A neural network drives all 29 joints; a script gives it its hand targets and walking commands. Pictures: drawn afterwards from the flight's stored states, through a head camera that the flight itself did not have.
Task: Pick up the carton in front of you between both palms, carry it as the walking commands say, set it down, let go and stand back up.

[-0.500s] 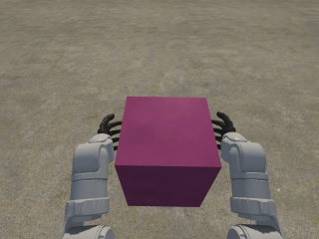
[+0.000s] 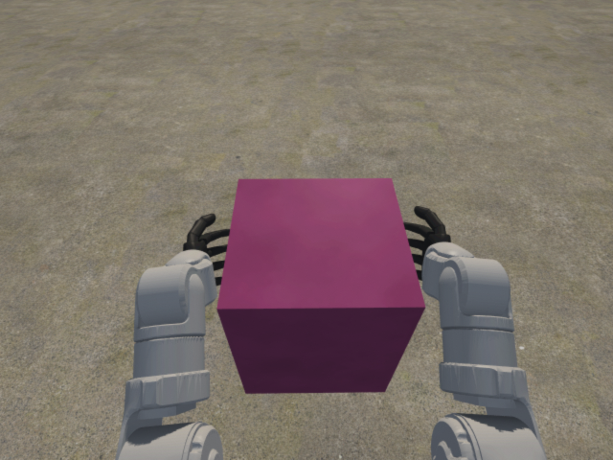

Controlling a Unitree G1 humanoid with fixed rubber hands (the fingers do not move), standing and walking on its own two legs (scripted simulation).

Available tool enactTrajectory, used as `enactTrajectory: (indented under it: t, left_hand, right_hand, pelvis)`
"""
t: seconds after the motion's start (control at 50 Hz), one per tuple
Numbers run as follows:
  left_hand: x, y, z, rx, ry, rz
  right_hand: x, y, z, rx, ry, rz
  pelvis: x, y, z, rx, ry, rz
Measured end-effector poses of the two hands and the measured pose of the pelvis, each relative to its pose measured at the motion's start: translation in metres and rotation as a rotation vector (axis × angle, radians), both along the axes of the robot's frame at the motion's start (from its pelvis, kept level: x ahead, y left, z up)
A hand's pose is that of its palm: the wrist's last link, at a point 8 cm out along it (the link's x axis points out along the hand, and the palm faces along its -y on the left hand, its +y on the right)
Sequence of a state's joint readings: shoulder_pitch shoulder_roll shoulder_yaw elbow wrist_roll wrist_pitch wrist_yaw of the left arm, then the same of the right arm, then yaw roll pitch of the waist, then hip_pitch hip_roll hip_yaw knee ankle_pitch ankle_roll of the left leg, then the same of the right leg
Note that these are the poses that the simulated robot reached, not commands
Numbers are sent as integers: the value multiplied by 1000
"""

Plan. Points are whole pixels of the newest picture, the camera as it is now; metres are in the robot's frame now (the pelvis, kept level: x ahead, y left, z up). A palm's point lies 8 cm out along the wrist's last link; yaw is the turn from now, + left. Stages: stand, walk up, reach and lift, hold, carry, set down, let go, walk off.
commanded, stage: carry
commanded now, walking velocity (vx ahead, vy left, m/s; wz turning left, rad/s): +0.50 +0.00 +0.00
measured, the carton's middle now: (315, 290) +0.34 +0.00 +0.04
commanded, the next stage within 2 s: none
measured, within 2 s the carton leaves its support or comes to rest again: neither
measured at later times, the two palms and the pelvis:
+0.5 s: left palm (225, 219) +0.41 +0.13 +0.12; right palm (433, 207) +0.42 -0.17 +0.12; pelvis +0.08 -0.02 +0.01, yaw +0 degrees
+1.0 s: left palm (223, 149) +0.62 +0.16 +0.10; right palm (385, 146) +0.60 -0.13 +0.12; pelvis +0.33 +0.03 +0.02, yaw -2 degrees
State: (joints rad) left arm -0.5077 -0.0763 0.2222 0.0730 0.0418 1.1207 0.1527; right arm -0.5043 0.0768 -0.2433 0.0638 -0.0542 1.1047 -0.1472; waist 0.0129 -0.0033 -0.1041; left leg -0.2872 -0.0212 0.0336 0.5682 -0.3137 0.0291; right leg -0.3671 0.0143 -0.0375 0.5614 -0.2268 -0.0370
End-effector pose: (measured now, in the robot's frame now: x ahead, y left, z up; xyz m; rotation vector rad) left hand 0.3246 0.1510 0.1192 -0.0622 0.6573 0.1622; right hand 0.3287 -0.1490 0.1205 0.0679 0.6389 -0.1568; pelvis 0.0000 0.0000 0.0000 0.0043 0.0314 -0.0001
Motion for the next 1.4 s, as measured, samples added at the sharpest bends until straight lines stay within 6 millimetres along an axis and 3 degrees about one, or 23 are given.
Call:
enactTrajectory:
  t: [0.12,0.24,0.32,0.4,0.54,0.62,0.74,0.86,0.94,1.1,1.16,1.26,1.32,1.4]
  left_hand:
    - [-4,-1,3,-1,1,-3]
    - [16,-15,5,12,7,-18]
    - [35,-29,0,15,8,-13]
    - [50,-30,-8,15,52,4]
    - [104,-18,10,17,-9,26]
    - [144,-7,12,6,-16,27]
    - [213,14,-8,-22,-27,1]
    - [251,19,-29,-65,70,-16]
    - [275,15,-25,-73,54,-31]
    - [340,9,-3,-25,-34,-32]
    - [370,1,-7,-8,-31,-20]
    - [429,-20,-27,30,0,-7]
    - [453,-26,-34,30,69,9]
    - [483,-29,-29,29,93,31]
  right_hand:
    - [-5,-1,3,3,1,-6]
    - [9,-15,0,1,7,-12]
    - [30,-29,-5,3,9,-7]
    - [54,-30,-8,13,51,3]
    - [114,-18,9,32,-9,11]
    - [151,-7,10,30,-16,5]
    - [210,14,-3,3,-28,-24]
    - [231,19,-25,24,68,-100]
    - [251,16,-17,18,50,-103]
    - [328,10,5,-11,-34,-43]
    - [362,2,-3,-8,-31,-21]
    - [426,-19,-32,23,0,-4]
    - [455,-25,-39,21,69,13]
    - [493,-28,-33,17,92,37]
  pelvis:
    - [-1,0,-1,0,1,-1]
    - [16,-10,-3,-6,18,-5]
    - [32,-20,-7,-10,28,2]
    - [50,-25,3,15,37,-2]
    - [93,-20,16,25,50,-9]
    - [132,-9,15,20,58,-10]
    - [202,17,-6,12,49,-25]
    - [257,32,11,-17,51,-47]
    - [296,35,21,-41,52,-40]
    - [395,19,18,-35,49,-28]
    - [439,7,9,-25,40,-23]
    - [509,-16,-12,-32,14,3]
    - [536,-25,-4,-20,17,21]
    - [572,-33,10,-2,21,21]
